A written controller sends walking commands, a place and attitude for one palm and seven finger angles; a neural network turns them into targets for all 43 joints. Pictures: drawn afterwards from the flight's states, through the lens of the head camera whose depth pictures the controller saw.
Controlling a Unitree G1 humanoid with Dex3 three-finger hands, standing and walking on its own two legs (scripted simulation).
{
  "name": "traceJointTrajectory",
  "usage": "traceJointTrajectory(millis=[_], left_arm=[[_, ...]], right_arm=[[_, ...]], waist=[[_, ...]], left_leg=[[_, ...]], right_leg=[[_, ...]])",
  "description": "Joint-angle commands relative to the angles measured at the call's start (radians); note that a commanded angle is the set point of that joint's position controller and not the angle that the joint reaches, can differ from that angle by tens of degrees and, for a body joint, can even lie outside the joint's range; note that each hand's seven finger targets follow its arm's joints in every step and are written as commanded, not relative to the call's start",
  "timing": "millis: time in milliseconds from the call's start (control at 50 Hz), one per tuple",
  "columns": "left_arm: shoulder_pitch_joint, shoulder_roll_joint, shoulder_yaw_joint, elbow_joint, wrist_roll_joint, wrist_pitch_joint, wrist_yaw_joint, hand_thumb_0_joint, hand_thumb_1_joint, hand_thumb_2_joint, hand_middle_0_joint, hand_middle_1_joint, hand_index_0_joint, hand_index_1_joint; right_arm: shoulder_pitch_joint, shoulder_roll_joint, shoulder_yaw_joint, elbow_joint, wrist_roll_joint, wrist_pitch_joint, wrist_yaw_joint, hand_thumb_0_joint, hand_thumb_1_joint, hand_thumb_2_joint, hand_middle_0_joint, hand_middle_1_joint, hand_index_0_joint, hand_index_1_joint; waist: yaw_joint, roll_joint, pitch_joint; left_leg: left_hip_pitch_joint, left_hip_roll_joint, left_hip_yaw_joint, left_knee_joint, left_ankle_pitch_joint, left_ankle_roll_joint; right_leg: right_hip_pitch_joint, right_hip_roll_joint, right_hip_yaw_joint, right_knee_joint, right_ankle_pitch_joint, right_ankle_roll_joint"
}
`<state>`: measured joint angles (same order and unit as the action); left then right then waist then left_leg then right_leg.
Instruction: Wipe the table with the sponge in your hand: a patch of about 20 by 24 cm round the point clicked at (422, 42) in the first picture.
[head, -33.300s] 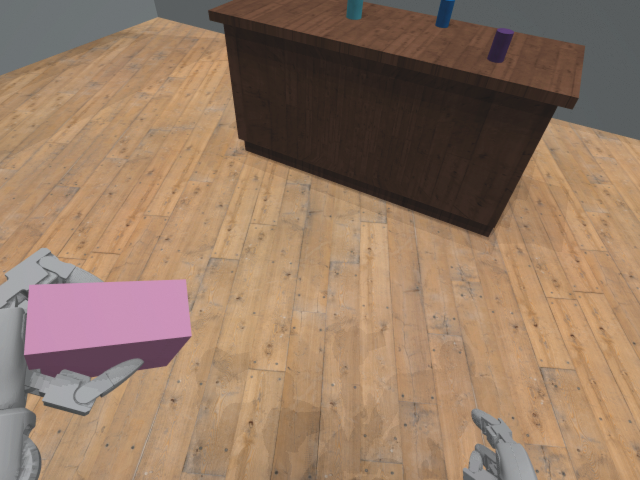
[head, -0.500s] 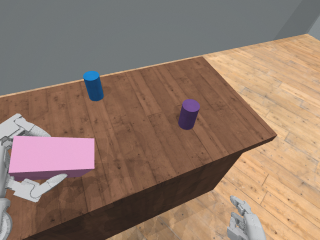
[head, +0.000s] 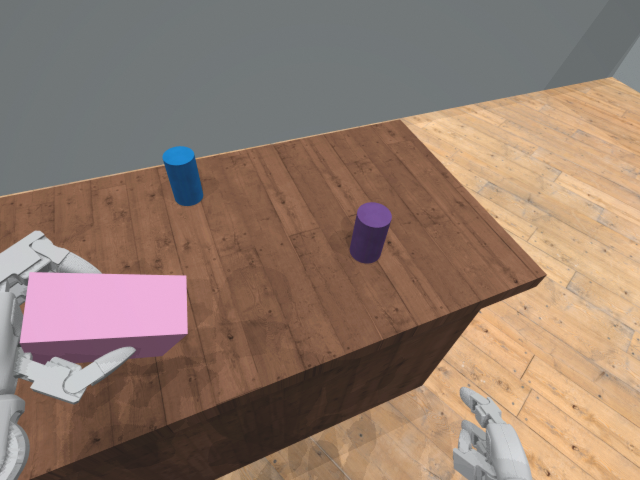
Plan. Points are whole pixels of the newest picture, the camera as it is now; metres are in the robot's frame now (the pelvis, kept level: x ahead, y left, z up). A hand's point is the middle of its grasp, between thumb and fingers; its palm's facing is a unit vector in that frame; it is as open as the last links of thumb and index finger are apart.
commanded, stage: shuffle to correct the standing spot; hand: left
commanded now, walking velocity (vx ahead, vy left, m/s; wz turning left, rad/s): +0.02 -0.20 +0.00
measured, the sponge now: (130, 320) +0.23 +0.22 +0.12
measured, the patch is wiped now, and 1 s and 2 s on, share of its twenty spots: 0.00 0.00 0.00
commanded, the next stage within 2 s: come to a stop and stand still in 0.52 s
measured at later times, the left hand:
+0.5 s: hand (166, 321) +0.22 +0.17 +0.15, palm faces +0.32 -0.87 -0.39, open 9.9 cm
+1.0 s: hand (145, 299) +0.23 +0.19 +0.17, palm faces +0.38 -0.77 -0.51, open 9.9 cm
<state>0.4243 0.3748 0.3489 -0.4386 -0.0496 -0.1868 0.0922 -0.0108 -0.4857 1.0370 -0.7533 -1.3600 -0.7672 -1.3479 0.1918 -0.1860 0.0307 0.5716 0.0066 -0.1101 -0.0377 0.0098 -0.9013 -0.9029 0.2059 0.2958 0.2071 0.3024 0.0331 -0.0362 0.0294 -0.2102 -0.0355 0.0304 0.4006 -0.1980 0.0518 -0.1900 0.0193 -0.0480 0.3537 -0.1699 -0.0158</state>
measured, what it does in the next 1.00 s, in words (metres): shifts its weight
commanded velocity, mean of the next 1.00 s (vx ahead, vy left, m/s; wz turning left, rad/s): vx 0.02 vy -0.09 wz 0.00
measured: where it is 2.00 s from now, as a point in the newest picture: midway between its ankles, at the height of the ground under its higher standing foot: outside the picture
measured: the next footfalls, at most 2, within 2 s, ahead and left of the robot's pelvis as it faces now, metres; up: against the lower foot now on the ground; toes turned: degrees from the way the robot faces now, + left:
none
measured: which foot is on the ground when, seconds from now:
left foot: down 0.00-1.00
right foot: down 0.00-1.00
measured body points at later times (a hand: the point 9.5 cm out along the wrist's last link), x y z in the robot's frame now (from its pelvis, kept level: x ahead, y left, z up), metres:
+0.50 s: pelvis +0.00 -0.06 -0.01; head +0.02 -0.06 +0.44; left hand +0.20 +0.22 +0.17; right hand +0.17 -0.30 -0.08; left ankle +0.01 +0.08 -0.74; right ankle +0.01 -0.11 -0.74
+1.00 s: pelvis +0.00 -0.08 +0.00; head +0.03 -0.07 +0.45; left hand +0.20 +0.23 +0.20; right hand +0.19 -0.30 -0.09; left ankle +0.01 +0.07 -0.74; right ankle +0.01 -0.11 -0.74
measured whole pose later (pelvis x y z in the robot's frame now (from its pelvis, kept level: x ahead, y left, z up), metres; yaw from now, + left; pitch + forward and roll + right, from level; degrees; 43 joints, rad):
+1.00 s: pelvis +0.00 -0.08 +0.00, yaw +1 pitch +1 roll +0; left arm 0.30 0.48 0.38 -0.37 -0.03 -0.19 0.06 -0.01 -0.49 1.04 -0.76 -1.36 -0.77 -1.34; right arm 0.19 -0.21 -0.02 0.59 0.02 -0.10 -0.05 0.01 -0.90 -0.90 0.20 0.30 0.20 0.30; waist 0.06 0.01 0.06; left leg -0.25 0.07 0.04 0.46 -0.20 0.01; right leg -0.19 0.11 -0.10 0.33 -0.16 -0.03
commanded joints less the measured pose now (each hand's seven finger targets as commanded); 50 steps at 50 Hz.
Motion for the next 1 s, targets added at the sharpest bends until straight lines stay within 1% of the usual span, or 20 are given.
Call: traceJointTrajectory(millis=[0, 120, 280, 340, 360, 380, 520, 580, 620, 660, 700, 740, 780, 800, 840, 900, 920, 940, 960, 980], left_arm=[[-0.132, 0.14, 0.069, -0.283, -0.013, -0.073, 0.012, 0.0, 0.1, 1.3, -1.2, -1.6, -1.2, -1.6], [-0.083, 0.18, 0.118, -0.307, -0.017, -0.069, 0.016, 0.0, 0.1, 1.3, -1.2, -1.6, -1.2, -1.6], [-0.005, 0.178, 0.134, -0.264, -0.039, -0.041, 0.005, 0.0, 0.1, 1.3, -1.2, -1.6, -1.2, -1.6], [-0.038, 0.177, 0.124, -0.277, -0.043, -0.033, 0.003, 0.0, 0.1, 1.3, -1.2, -1.6, -1.2, -1.6], [-0.041, 0.174, 0.118, -0.282, -0.044, -0.03, 0.003, 0.0, 0.1, 1.3, -1.2, -1.6, -1.2, -1.6], [-0.036, 0.181, 0.12, -0.301, -0.045, -0.029, 0.006, 0.0, 0.1, 1.3, -1.2, -1.6, -1.2, -1.6], [-0.045, 0.192, 0.132, -0.299, -0.053, -0.008, 0.018, 0.0, 0.1, 1.3, -1.2, -1.6, -1.2, -1.6], [0.004, 0.201, 0.153, -0.285, -0.06, -0.001, 0.026, 0.0, 0.1, 1.3, -1.2, -1.6, -1.2, -1.6], [0.003, 0.196, 0.156, -0.282, -0.061, -0.001, 0.026, 0.0, 0.1, 1.3, -1.2, -1.6, -1.2, -1.6], [0.022, 0.186, 0.151, -0.268, -0.054, -0.01, 0.031, 0.0, 0.1, 1.3, -1.2, -1.6, -1.2, -1.6], [0.042, 0.172, 0.137, -0.262, -0.047, -0.018, 0.039, 0.0, 0.1, 1.3, -1.2, -1.6, -1.2, -1.6], [0.022, 0.171, 0.125, -0.261, -0.039, -0.022, 0.041, 0.0, 0.1, 1.3, -1.2, -1.6, -1.2, -1.6], [0.023, 0.187, 0.134, -0.264, -0.034, -0.022, 0.044, 0.0, 0.1, 1.3, -1.2, -1.6, -1.2, -1.6], [0.009, 0.166, 0.111, -0.262, -0.031, -0.021, 0.043, 0.0, 0.1, 1.3, -1.2, -1.6, -1.2, -1.6], [0.0, 0.171, 0.115, -0.258, -0.03, -0.02, 0.044, 0.0, 0.1, 1.3, -1.2, -1.6, -1.2, -1.6], [-0.003, 0.173, 0.117, -0.252, -0.03, -0.016, 0.045, 0.0, 0.1, 1.3, -1.2, -1.6, -1.2, -1.6], [-0.976, 0.932, 0.668, -0.432, 0.1, -0.108, 0.047, 0.0, 0.1, 1.3, -1.2, -1.6, -1.2, -1.6], [-0.468, 0.37, 0.283, 0.079, 0.026, -0.084, -0.006, 0.0, 0.1, 1.3, -1.2, -1.6, -1.2, -1.6], [-0.191, 0.316, 0.272, 0.066, 0.0, -0.091, 0.008, 0.0, 0.1, 1.3, -1.2, -1.6, -1.2, -1.6], [-0.082, 0.162, 0.141, 0.142, -0.02, -0.071, 0.004, 0.0, 0.1, 1.3, -1.2, -1.6, -1.2, -1.6]], right_arm=[[-0.093, -0.135, -0.062, -0.163, 0.008, -0.057, -0.002, 0.0, -0.9, -0.9, 0.2, 0.3, 0.2, 0.3], [-0.088, -0.136, -0.07, -0.178, 0.008, -0.047, 0.007, 0.0, -0.9, -0.9, 0.2, 0.3, 0.2, 0.3], [-0.088, -0.142, -0.076, -0.179, 0.014, -0.03, 0.003, 0.0, -0.9, -0.9, 0.2, 0.3, 0.2, 0.3], [-0.081, -0.149, -0.083, -0.178, 0.012, -0.031, -0.001, 0.0, -0.9, -0.9, 0.2, 0.3, 0.2, 0.3], [-0.08, -0.148, -0.084, -0.181, 0.014, -0.031, -0.003, 0.0, -0.9, -0.9, 0.2, 0.3, 0.2, 0.3], [-0.095, -0.147, -0.079, -0.175, 0.016, -0.031, -0.002, 0.0, -0.9, -0.9, 0.2, 0.3, 0.2, 0.3], [-0.08, -0.144, -0.086, -0.171, 0.018, -0.025, -0.01, 0.0, -0.9, -0.9, 0.2, 0.3, 0.2, 0.3], [-0.085, -0.139, -0.08, -0.164, 0.023, -0.016, -0.007, 0.0, -0.9, -0.9, 0.2, 0.3, 0.2, 0.3], [-0.083, -0.142, -0.08, -0.168, 0.02, -0.011, -0.007, 0.0, -0.9, -0.9, 0.2, 0.3, 0.2, 0.3], [-0.099, -0.139, -0.071, -0.162, 0.023, -0.009, -0.003, 0.0, -0.9, -0.9, 0.2, 0.3, 0.2, 0.3], [-0.114, -0.138, -0.062, -0.153, 0.022, -0.006, 0.0, 0.0, -0.9, -0.9, 0.2, 0.3, 0.2, 0.3], [-0.118, -0.141, -0.06, -0.153, 0.023, -0.005, -0.001, 0.0, -0.9, -0.9, 0.2, 0.3, 0.2, 0.3], [-0.13, -0.145, -0.059, -0.144, 0.022, -0.002, -0.002, 0.0, -0.9, -0.9, 0.2, 0.3, 0.2, 0.3], [-0.125, -0.143, -0.06, -0.15, 0.022, 0.0, -0.004, 0.0, -0.9, -0.9, 0.2, 0.3, 0.2, 0.3], [-0.122, -0.144, -0.06, -0.152, 0.022, 0.0, -0.008, 0.0, -0.9, -0.9, 0.2, 0.3, 0.2, 0.3], [-0.124, -0.144, -0.061, -0.151, 0.022, 0.005, -0.009, 0.0, -0.9, -0.9, 0.2, 0.3, 0.2, 0.3], [0.108, -0.145, -0.109, -0.103, 0.006, -0.063, -0.023, 0.0, -0.9, -0.9, 0.2, 0.3, 0.2, 0.3], [0.018, -0.079, -0.081, -0.081, 0.005, -0.063, -0.012, 0.0, -0.9, -0.9, 0.2, 0.3, 0.2, 0.3], [-0.008, -0.13, -0.112, -0.148, 0.018, -0.075, -0.009, 0.0, -0.9, -0.9, 0.2, 0.3, 0.2, 0.3], [-0.041, -0.165, -0.118, -0.121, 0.032, -0.069, 0.009, 0.0, -0.9, -0.9, 0.2, 0.3, 0.2, 0.3]], waist=[[-0.021, 0.143, -0.147], [-0.018, 0.167, -0.159], [-0.026, 0.089, -0.152], [-0.026, 0.097, -0.168], [-0.026, 0.078, -0.168], [-0.027, 0.101, -0.166], [-0.032, 0.039, -0.152], [-0.036, 0.018, -0.158], [-0.035, 0.022, -0.162], [-0.03, 0.054, -0.16], [-0.027, 0.098, -0.161], [-0.021, 0.077, -0.152], [-0.017, 0.066, -0.145], [-0.019, 0.06, -0.151], [-0.015, 0.042, -0.152], [-0.016, 0.038, -0.167], [-0.036, -0.17, 0.08], [-0.025, -0.111, -0.178], [0.027, -0.117, -0.103], [0.009, 0.081, -0.177]], left_leg=[[0.029, 0.167, -0.143, -0.097, 0.148, -0.069], [0.001, 0.185, -0.148, -0.079, 0.119, -0.055], [-0.001, 0.17, -0.107, -0.019, 0.06, -0.029], [0.006, 0.165, -0.098, 0.008, 0.053, -0.028], [0.007, 0.161, -0.092, 0.02, 0.045, -0.028], [0.017, 0.157, -0.088, 0.023, 0.049, -0.024], [0.003, 0.117, -0.045, 0.128, -0.018, -0.025], [0.0, 0.11, -0.029, 0.173, -0.006, -0.023], [-0.018, 0.109, -0.027, 0.171, 0.018, -0.024], [-0.027, 0.101, -0.033, 0.162, 0.044, -0.021], [-0.015, 0.1, -0.039, 0.132, 0.082, -0.013], [-0.021, 0.096, -0.043, 0.122, 0.092, -0.013], [-0.003, 0.1, -0.046, 0.112, 0.106, -0.008], [0.003, 0.097, -0.05, 0.105, 0.1, -0.009], [0.008, 0.101, -0.055, 0.094, 0.102, -0.009], [0.041, 0.109, -0.062, 0.075, 0.119, -0.006], [-0.013, 0.013, 0.169, 0.133, 0.049, -0.058], [0.008, -0.01, 0.113, 0.048, 0.067, -0.025], [0.033, 0.007, 0.112, 0.064, 0.106, -0.04], [0.14, 0.032, 0.131, 0.001, 0.158, -0.014]], right_leg=[[0.068, -0.041, 0.052, 0.005, 0.082, 0.004], [0.077, -0.043, 0.056, 0.013, 0.069, -0.001], [0.028, -0.053, 0.089, -0.017, 0.097, -0.007], [0.024, -0.068, 0.116, -0.013, 0.102, -0.014], [0.018, -0.072, 0.12, -0.014, 0.097, -0.015], [0.006, -0.067, 0.118, -0.017, 0.099, -0.017], [-0.036, -0.125, 0.186, -0.063, 0.038, -0.021], [-0.03, -0.147, 0.199, -0.075, 0.082, -0.019], [0.005, -0.153, 0.198, -0.067, 0.151, 0.002], [0.036, -0.163, 0.219, -0.084, 0.218, 0.052], [0.064, -0.156, 0.197, -0.076, 0.292, 0.089], [0.085, -0.154, 0.193, -0.086, 0.318, 0.117], [0.083, -0.155, 0.18, -0.084, 0.342, 0.116], [0.086, -0.154, 0.178, -0.085, 0.313, 0.117], [0.09, -0.155, 0.181, -0.091, 0.297, 0.116], [0.083, -0.147, 0.166, -0.078, 0.277, 0.099], [-0.142, -0.049, 0.099, -0.226, 0.664, 0.329], [0.108, -0.064, 0.04, -0.012, 0.798, 0.278], [0.109, -0.08, 0.112, -0.028, 0.914, 0.31], [0.116, -0.087, 0.082, 0.092, 0.884, 0.253]])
